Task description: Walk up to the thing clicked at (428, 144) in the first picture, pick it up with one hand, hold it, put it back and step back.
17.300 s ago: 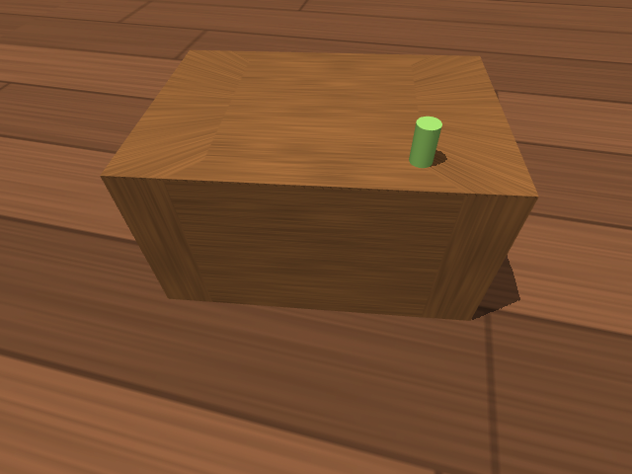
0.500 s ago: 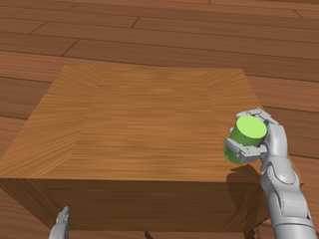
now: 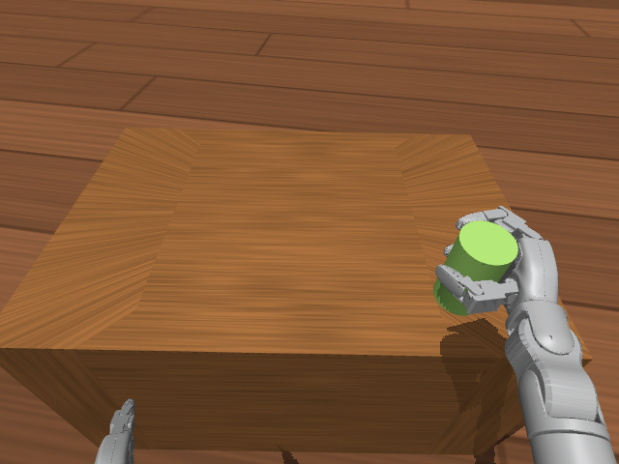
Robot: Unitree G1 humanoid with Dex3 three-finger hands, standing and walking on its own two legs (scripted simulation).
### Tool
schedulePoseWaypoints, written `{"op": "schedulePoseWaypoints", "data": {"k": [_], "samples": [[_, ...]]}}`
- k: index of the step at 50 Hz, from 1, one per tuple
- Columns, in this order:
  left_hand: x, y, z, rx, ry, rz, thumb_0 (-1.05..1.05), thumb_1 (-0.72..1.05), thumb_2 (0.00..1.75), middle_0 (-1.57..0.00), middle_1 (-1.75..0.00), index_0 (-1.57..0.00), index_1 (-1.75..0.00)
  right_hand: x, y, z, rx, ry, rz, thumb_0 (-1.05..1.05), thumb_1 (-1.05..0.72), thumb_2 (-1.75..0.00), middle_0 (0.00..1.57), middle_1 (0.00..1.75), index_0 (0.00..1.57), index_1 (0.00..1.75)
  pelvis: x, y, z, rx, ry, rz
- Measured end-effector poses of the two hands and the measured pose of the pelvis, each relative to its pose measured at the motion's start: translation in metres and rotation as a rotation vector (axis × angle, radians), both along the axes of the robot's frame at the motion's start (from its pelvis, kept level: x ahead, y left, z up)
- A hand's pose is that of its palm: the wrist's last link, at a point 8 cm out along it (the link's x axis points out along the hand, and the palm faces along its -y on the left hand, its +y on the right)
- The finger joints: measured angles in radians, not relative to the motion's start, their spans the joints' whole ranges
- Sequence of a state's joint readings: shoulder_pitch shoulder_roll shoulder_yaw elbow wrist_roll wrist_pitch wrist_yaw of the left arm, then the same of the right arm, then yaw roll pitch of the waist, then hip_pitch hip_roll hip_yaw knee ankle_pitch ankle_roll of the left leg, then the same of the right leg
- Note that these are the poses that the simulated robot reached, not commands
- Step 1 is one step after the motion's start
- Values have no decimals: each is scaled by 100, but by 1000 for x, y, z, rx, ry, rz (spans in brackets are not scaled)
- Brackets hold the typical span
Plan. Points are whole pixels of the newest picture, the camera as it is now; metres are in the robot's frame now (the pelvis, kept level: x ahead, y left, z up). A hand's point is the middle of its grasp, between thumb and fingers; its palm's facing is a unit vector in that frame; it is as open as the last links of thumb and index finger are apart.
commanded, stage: hold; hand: right
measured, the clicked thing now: (471, 270) +0.33 -0.17 +0.11
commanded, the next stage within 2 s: crouch in 0.18 s
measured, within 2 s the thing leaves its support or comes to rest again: neither
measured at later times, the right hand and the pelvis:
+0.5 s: hand (465, 265) +0.34 -0.17 +0.11, palm faces +0.16 +0.99 +0.02, open 9.0 cm; pelvis -0.01 +0.00 +0.00, yaw +0 degrees
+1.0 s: hand (454, 257) +0.42 -0.20 +0.04, palm faces +0.18 +0.98 +0.02, open 9.0 cm; pelvis -0.02 -0.01 -0.03, yaw +2 degrees
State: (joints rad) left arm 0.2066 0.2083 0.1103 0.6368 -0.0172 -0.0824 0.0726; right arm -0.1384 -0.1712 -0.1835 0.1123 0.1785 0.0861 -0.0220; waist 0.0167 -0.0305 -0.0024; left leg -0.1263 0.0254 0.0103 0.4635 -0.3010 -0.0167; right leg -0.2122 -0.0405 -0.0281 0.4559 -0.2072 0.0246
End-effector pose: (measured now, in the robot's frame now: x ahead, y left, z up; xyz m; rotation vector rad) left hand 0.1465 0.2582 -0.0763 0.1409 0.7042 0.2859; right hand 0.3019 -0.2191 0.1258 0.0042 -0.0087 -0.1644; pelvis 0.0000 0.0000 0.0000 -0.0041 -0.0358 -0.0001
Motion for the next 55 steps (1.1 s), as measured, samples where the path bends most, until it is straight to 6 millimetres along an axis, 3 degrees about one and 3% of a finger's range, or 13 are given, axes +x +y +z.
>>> {"op": "schedulePoseWaypoints", "data": {"k": [19,25,37,55], "samples": [[-2,0,2,0,-12,-8,-1,-52,5,-5,-5,-6,-5,5,6,6,7,-1,21,0,32,-113,73,111,80,114,-3,-1,0,1,-4,1],[-8,-7,0,-25,-4,-22,-1,-53,6,-5,-5,-5,-5,11,0,-17,24,70,4,0,32,-114,73,111,80,114,-8,0,-1,3,9,1],[-34,16,0,87,35,25,-1,-54,6,-5,-5,-5,-5,52,-17,-60,35,89,-18,0,32,-114,74,111,80,113,-20,-2,-11,7,93,17],[-43,-8,-1,113,-6,-31,-1,-53,6,-6,-6,-7,-6,97,-32,-98,33,79,-13,0,32,-115,73,112,79,114,-24,-13,-33,26,220,29]]}}
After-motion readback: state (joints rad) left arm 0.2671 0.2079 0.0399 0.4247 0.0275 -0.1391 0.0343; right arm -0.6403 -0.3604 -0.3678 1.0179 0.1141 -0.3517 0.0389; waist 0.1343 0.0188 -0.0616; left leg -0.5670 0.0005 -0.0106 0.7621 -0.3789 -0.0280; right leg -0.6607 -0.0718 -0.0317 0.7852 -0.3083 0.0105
